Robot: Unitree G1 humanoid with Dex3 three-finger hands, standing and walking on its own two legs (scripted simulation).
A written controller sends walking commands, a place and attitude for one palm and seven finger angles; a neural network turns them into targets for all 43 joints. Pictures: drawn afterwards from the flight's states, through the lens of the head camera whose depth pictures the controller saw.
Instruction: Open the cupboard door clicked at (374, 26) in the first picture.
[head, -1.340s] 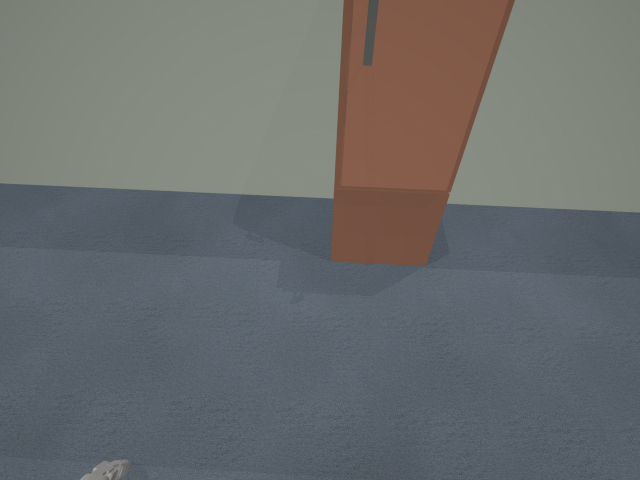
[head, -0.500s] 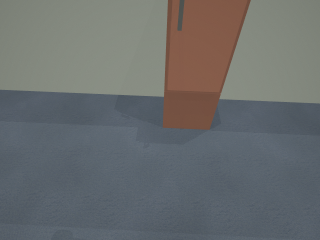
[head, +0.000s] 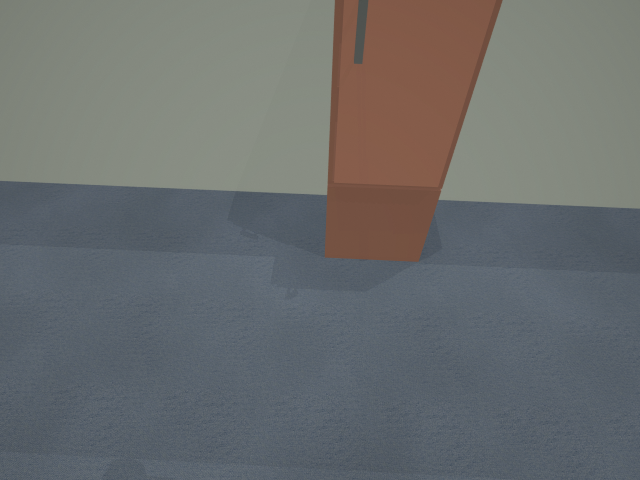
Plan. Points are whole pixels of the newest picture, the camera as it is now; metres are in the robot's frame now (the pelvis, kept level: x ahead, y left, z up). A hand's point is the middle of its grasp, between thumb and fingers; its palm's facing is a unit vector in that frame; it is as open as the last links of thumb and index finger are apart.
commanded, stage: look at it before walking up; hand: left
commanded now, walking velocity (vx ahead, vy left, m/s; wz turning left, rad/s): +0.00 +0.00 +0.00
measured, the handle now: (360, 28) +1.05 -0.03 +0.14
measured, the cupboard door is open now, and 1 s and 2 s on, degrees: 0 0 0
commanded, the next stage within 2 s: walk to a spot facing it in 0.10 s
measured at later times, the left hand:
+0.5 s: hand out of the picture +0.06 +0.21 -0.18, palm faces -0.10 -0.95 -0.29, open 7.4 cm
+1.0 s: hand out of the picture +0.07 +0.15 -0.16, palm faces -0.28 -0.93 -0.24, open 7.4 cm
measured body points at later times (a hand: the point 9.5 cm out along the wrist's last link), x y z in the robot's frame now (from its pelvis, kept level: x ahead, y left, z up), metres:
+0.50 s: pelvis -0.01 -0.01 -0.01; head +0.01 -0.01 +0.43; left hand +0.07 +0.26 -0.16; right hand +0.05 -0.28 -0.16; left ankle +0.00 +0.13 -0.75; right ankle +0.00 -0.12 -0.74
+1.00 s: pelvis +0.00 -0.03 +0.00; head +0.01 -0.05 +0.45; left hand +0.08 +0.20 -0.14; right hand -0.02 -0.31 -0.14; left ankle +0.04 +0.13 -0.67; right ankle -0.01 -0.10 -0.75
